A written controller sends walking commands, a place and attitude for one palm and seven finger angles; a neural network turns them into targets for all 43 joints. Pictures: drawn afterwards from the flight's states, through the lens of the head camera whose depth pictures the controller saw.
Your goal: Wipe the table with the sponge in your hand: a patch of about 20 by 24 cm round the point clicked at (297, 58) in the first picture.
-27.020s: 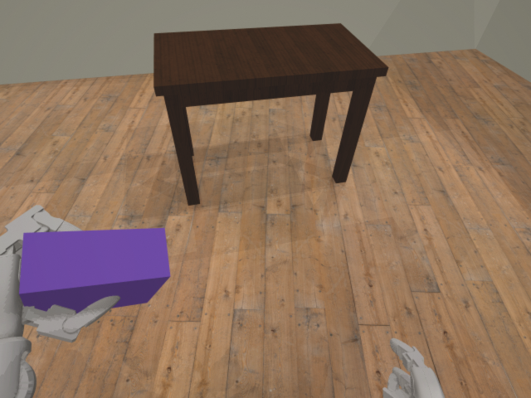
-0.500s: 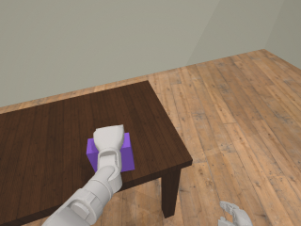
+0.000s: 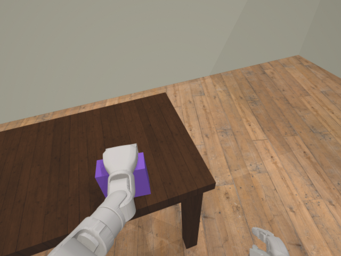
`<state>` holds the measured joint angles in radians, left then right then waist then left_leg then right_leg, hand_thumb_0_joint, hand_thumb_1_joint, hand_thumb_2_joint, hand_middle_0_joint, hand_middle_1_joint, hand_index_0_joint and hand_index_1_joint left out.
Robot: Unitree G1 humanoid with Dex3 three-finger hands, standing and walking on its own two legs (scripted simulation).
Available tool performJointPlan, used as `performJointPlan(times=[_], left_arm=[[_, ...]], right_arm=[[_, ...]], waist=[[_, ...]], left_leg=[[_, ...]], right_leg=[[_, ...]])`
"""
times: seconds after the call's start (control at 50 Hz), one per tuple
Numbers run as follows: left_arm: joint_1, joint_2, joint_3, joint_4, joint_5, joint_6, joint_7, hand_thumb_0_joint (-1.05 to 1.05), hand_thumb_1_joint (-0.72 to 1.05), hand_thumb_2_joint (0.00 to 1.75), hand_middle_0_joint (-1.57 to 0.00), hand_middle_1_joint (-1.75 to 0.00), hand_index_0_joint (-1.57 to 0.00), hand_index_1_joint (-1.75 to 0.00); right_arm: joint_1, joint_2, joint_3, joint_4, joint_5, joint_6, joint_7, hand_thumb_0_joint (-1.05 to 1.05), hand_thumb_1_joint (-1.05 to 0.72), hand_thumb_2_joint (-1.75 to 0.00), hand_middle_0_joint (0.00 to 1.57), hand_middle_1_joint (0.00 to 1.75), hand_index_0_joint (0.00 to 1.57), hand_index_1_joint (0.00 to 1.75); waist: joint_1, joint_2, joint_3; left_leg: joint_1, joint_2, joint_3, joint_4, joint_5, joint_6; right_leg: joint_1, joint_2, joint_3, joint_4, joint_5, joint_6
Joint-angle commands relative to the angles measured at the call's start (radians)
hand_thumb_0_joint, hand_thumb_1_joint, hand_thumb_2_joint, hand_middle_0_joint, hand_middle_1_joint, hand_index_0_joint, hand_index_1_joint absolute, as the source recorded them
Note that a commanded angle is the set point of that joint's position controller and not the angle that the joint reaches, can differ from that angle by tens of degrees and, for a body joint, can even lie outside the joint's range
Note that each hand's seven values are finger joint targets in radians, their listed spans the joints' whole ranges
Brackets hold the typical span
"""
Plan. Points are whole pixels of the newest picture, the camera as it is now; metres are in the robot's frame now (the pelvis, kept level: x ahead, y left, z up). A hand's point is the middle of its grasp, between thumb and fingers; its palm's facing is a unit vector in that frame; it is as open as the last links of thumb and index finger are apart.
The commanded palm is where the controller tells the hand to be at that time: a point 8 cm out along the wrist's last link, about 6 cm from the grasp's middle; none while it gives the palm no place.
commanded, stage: slide across to the third lane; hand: left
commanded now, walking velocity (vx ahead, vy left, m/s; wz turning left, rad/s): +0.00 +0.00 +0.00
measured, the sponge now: (126, 182) +0.33 +0.17 -0.05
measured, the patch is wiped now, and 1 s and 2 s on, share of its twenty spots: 0.95 0.95 1.00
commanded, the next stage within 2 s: wipe forward along the third lane in 0.08 s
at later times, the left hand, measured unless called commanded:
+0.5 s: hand (126, 168) +0.35 +0.17 +0.00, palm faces -0.08 -0.02 -1.00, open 9.7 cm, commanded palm +0.34 +0.16 +0.03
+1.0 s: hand (129, 153) +0.39 +0.17 +0.00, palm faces -0.09 +0.03 -1.00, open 9.8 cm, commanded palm +0.39 +0.17 +0.03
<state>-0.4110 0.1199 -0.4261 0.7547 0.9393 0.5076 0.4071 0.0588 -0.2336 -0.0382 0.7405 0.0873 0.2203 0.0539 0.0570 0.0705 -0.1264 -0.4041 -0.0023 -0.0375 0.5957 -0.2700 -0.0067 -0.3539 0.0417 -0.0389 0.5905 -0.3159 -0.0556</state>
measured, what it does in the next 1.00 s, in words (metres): stands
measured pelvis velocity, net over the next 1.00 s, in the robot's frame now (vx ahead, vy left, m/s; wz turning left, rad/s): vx -0.04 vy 0.00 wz -0.02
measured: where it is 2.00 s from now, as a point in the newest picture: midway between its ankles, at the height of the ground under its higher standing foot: outside the picture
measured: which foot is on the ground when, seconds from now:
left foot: down 0.00-1.00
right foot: down 0.00-1.00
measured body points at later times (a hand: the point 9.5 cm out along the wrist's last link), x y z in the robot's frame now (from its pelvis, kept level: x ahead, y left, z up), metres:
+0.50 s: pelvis +0.00 +0.01 +0.00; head -0.01 -0.01 +0.45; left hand +0.35 +0.17 +0.05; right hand +0.20 -0.21 -0.12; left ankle +0.02 +0.13 -0.73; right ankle -0.01 -0.09 -0.73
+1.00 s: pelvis -0.04 +0.00 -0.02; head +0.00 -0.02 +0.43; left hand +0.39 +0.17 +0.06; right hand +0.03 -0.27 -0.16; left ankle +0.02 +0.13 -0.73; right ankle -0.01 -0.09 -0.73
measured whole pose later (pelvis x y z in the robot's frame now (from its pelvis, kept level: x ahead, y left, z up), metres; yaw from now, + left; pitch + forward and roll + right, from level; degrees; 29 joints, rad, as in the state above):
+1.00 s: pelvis -0.04 +0.00 -0.02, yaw -1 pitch +12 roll -1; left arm -0.86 0.20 -0.21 1.25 0.95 0.43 0.44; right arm 0.20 -0.25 -0.03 0.81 0.06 0.14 -0.01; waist -0.08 0.06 -0.15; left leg -0.71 0.02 -0.03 0.76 -0.27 0.00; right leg -0.67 0.06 -0.04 0.75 -0.30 -0.06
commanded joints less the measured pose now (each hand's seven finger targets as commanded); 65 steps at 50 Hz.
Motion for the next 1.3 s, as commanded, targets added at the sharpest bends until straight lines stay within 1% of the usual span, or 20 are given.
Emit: performJointPlan(times=[0.0, 0.06, 0.08, 0.16, 0.2, 0.24, 0.26, 0.32, 0.36, 0.42, 0.46, 0.5, 0.54, 0.56, 0.6, 0.66, 0.7, 0.94, 1.2, 1.28], left_arm=[[-0.229, -0.07, -0.007, -0.134, -0.024, -0.035, -0.016, 0.0, 0.1, 1.3, -1.2, -1.6, -1.2, -1.6], [-0.17, -0.023, 0.043, -0.144, -0.017, -0.029, -0.019, 0.0, 0.1, 1.3, -1.2, -1.6, -1.2, -1.6], [-0.16, -0.062, 0.001, -0.162, -0.018, -0.029, -0.023, 0.0, 0.1, 1.3, -1.2, -1.6, -1.2, -1.6], [-0.158, -0.041, 0.015, -0.188, -0.005, -0.015, -0.031, 0.0, 0.1, 1.3, -1.2, -1.6, -1.2, -1.6], [-0.205, -0.037, 0.008, -0.173, 0.005, -0.013, -0.03, 0.0, 0.1, 1.3, -1.2, -1.6, -1.2, -1.6], [-0.212, -0.048, 0.0, -0.152, 0.014, -0.01, -0.03, 0.0, 0.1, 1.3, -1.2, -1.6, -1.2, -1.6], [-0.213, -0.011, 0.042, -0.149, 0.016, -0.009, -0.029, 0.0, 0.1, 1.3, -1.2, -1.6, -1.2, -1.6], [-0.28, -0.049, 0.004, -0.097, 0.03, -0.015, -0.026, 0.0, 0.1, 1.3, -1.2, -1.6, -1.2, -1.6], [-0.292, 0.0, 0.066, -0.055, 0.032, -0.02, -0.019, 0.0, 0.1, 1.3, -1.2, -1.6, -1.2, -1.6], [-0.396, -0.028, 0.036, -0.004, 0.047, -0.04, -0.005, 0.0, 0.1, 1.3, -1.2, -1.6, -1.2, -1.6], [-0.421, 0.056, 0.127, 0.064, 0.052, -0.045, 0.009, 0.0, 0.1, 1.3, -1.2, -1.6, -1.2, -1.6], [-0.52, 0.002, 0.077, 0.108, 0.061, -0.06, 0.021, 0.0, 0.1, 1.3, -1.2, -1.6, -1.2, -1.6], [-0.539, 0.007, 0.09, 0.172, 0.073, -0.065, 0.033, 0.0, 0.1, 1.3, -1.2, -1.6, -1.2, -1.6], [-0.537, 0.052, 0.142, 0.197, 0.07, -0.067, 0.041, 0.0, 0.1, 1.3, -1.2, -1.6, -1.2, -1.6], [-0.591, 0.009, 0.107, 0.237, 0.06, -0.068, 0.055, 0.0, 0.1, 1.3, -1.2, -1.6, -1.2, -1.6], [-0.608, 0.094, 0.185, 0.291, 0.045, -0.063, 0.072, 0.0, 0.1, 1.3, -1.2, -1.6, -1.2, -1.6], [-0.639, 0.063, 0.15, 0.306, 0.043, -0.062, 0.076, 0.0, 0.1, 1.3, -1.2, -1.6, -1.2, -1.6], [-0.799, 0.254, 0.234, 0.42, 0.036, -0.077, 0.084, 0.0, 0.1, 1.3, -1.2, -1.6, -1.2, -1.6], [-0.85, 0.426, 0.304, 0.491, 0.059, -0.096, 0.047, 0.0, 0.1, 1.3, -1.2, -1.6, -1.2, -1.6], [-0.881, 0.444, 0.304, 0.495, 0.063, -0.099, 0.036, 0.0, 0.1, 1.3, -1.2, -1.6, -1.2, -1.6]], right_arm=[[-0.179, -0.105, -0.027, -0.156, 0.001, -0.042, -0.006, 0.0, -0.9, -0.9, 0.2, 0.3, 0.2, 0.3], [-0.183, -0.112, -0.03, -0.16, -0.004, -0.037, -0.004, 0.0, -0.9, -0.9, 0.2, 0.3, 0.2, 0.3], [-0.185, -0.107, -0.027, -0.168, -0.002, -0.035, -0.003, 0.0, -0.9, -0.9, 0.2, 0.3, 0.2, 0.3], [-0.197, -0.11, -0.028, -0.174, -0.002, -0.028, -0.003, 0.0, -0.9, -0.9, 0.2, 0.3, 0.2, 0.3], [-0.188, -0.11, -0.025, -0.163, -0.001, -0.025, -0.007, 0.0, -0.9, -0.9, 0.2, 0.3, 0.2, 0.3], [-0.186, -0.108, -0.024, -0.161, -0.002, -0.026, -0.008, 0.0, -0.9, -0.9, 0.2, 0.3, 0.2, 0.3], [-0.187, -0.113, -0.026, -0.159, -0.006, -0.025, -0.01, 0.0, -0.9, -0.9, 0.2, 0.3, 0.2, 0.3], [-0.17, -0.108, -0.023, -0.149, -0.006, -0.028, -0.016, 0.0, -0.9, -0.9, 0.2, 0.3, 0.2, 0.3], [-0.161, -0.113, -0.022, -0.141, -0.012, -0.032, -0.022, 0.0, -0.9, -0.9, 0.2, 0.3, 0.2, 0.3], [-0.138, -0.107, -0.021, -0.125, -0.014, -0.04, -0.032, 0.0, -0.9, -0.9, 0.2, 0.3, 0.2, 0.3], [-0.13, -0.112, -0.018, -0.109, -0.023, -0.042, -0.044, 0.0, -0.9, -0.9, 0.2, 0.3, 0.2, 0.3], [-0.103, -0.103, -0.017, -0.097, -0.023, -0.049, -0.049, 0.0, -0.9, -0.9, 0.2, 0.3, 0.2, 0.3], [-0.086, -0.103, -0.019, -0.089, -0.028, -0.054, -0.051, 0.0, -0.9, -0.9, 0.2, 0.3, 0.2, 0.3], [-0.081, -0.107, -0.02, -0.084, -0.034, -0.055, -0.053, 0.0, -0.9, -0.9, 0.2, 0.3, 0.2, 0.3], [-0.06, -0.102, -0.018, -0.082, -0.031, -0.058, -0.052, 0.0, -0.9, -0.9, 0.2, 0.3, 0.2, 0.3], [-0.047, -0.111, -0.019, -0.074, -0.039, -0.064, -0.057, 0.0, -0.9, -0.9, 0.2, 0.3, 0.2, 0.3], [-0.025, -0.11, -0.02, -0.074, -0.035, -0.068, -0.057, 0.0, -0.9, -0.9, 0.2, 0.3, 0.2, 0.3], [0.072, -0.142, -0.021, -0.046, -0.03, -0.133, -0.068, 0.0, -0.9, -0.9, 0.2, 0.3, 0.2, 0.3], [0.164, -0.161, -0.013, -0.054, -0.028, -0.176, -0.061, 0.0, -0.9, -0.9, 0.2, 0.3, 0.2, 0.3], [0.189, -0.163, -0.01, -0.055, -0.029, -0.182, -0.056, 0.0, -0.9, -0.9, 0.2, 0.3, 0.2, 0.3]], waist=[[-0.041, -0.191, -0.154], [-0.017, -0.195, -0.177], [-0.026, -0.187, -0.18], [-0.02, -0.178, -0.171], [-0.039, -0.179, -0.154], [-0.037, -0.162, -0.153], [-0.025, -0.158, -0.168], [-0.052, -0.177, -0.143], [-0.038, -0.189, -0.148], [-0.073, -0.176, -0.154], [-0.061, -0.193, -0.14], [-0.096, -0.189, -0.147], [-0.096, -0.174, -0.158], [-0.085, -0.18, -0.173], [-0.109, -0.168, -0.168], [-0.099, -0.177, -0.197], [-0.121, -0.185, -0.205], [-0.17, -0.18, -0.207], [-0.187, -0.143, -0.251], [-0.196, -0.112, -0.275]], left_leg=[[0.09, -0.028, 0.039, -0.053, 0.125, 0.053], [0.09, -0.028, 0.034, -0.056, 0.151, 0.051], [0.096, -0.031, 0.041, -0.051, 0.159, 0.053], [0.099, -0.029, 0.032, -0.057, 0.168, 0.051], [0.099, -0.026, 0.034, -0.052, 0.159, 0.051], [0.096, -0.027, 0.033, -0.048, 0.16, 0.049], [0.094, -0.027, 0.029, -0.05, 0.164, 0.047], [0.075, -0.025, 0.028, -0.04, 0.136, 0.046], [0.051, -0.026, 0.022, -0.039, 0.123, 0.043], [0.037, -0.025, 0.027, -0.02, 0.085, 0.044], [-0.005, -0.023, 0.02, -0.023, 0.044, 0.04], [-0.014, -0.022, 0.027, -0.003, 0.022, 0.042], [-0.036, -0.023, 0.024, 0.008, 0.003, 0.04], [-0.05, -0.017, 0.022, 0.009, 0.001, 0.039], [-0.075, -0.018, 0.027, 0.021, -0.032, 0.038], [-0.118, -0.016, 0.027, 0.028, -0.051, 0.041], [-0.128, -0.016, 0.035, 0.036, -0.064, 0.043], [-0.258, -0.016, 0.053, 0.079, -0.165, 0.052], [-0.344, -0.009, 0.047, 0.121, -0.162, 0.061], [-0.344, -0.004, 0.043, 0.13, -0.138, 0.065]], right_leg=[[0.064, -0.018, 0.037, -0.107, 0.284, -0.009], [0.092, -0.013, 0.049, -0.106, 0.322, -0.015], [0.099, -0.019, 0.044, -0.099, 0.338, -0.011], [0.091, -0.012, 0.046, -0.1, 0.334, -0.018], [0.068, -0.014, 0.038, -0.095, 0.324, -0.015], [0.054, -0.013, 0.032, -0.086, 0.318, -0.018], [0.059, -0.008, 0.039, -0.087, 0.322, -0.023], [0.012, -0.01, 0.02, -0.075, 0.276, -0.017], [0.005, -0.005, 0.029, -0.076, 0.259, -0.02], [-0.043, -0.011, 0.022, -0.063, 0.21, -0.012], [-0.067, -0.007, 0.033, -0.069, 0.151, -0.013], [-0.102, -0.014, 0.023, -0.053, 0.128, -0.004], [-0.131, -0.012, 0.02, -0.043, 0.093, -0.006], [-0.129, -0.009, 0.027, -0.044, 0.093, -0.007], [-0.161, -0.013, 0.02, -0.033, 0.059, 0.001], [-0.147, -0.013, 0.039, -0.041, 0.043, 0.005], [-0.154, -0.017, 0.037, -0.039, 0.027, 0.014], [-0.216, -0.017, 0.078, -0.052, -0.171, 0.037], [-0.205, -0.008, 0.095, -0.028, -0.137, 0.041], [-0.204, -0.004, 0.084, -0.007, -0.066, 0.04]])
